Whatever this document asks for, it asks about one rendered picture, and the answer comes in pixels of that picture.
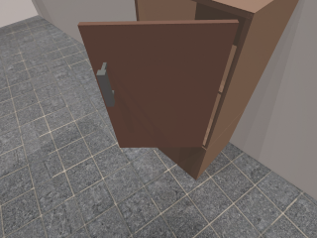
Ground cupboard door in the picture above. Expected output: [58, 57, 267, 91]
[77, 19, 239, 148]

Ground handle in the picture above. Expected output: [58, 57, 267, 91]
[96, 62, 115, 107]

